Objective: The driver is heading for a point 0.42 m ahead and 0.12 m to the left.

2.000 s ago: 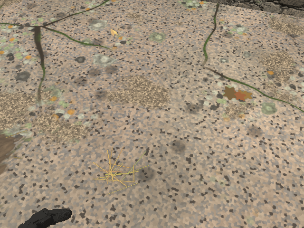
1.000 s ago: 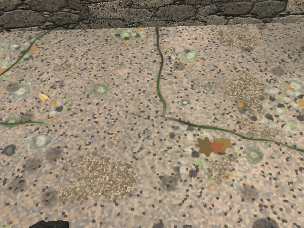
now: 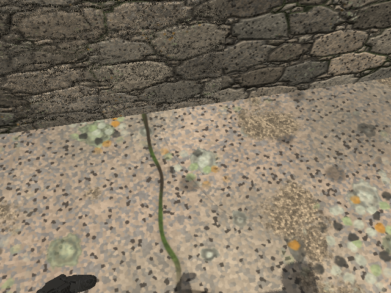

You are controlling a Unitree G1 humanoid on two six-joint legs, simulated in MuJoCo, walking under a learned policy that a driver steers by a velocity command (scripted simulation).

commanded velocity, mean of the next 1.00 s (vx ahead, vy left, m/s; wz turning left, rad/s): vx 0.32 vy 0.00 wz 0.27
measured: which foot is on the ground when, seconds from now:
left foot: down 0.00-0.10, up 0.12-0.56, down 0.58-1.00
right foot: up 0.00-0.06, down 0.08-0.58, up 0.60-0.92, down 0.94-1.00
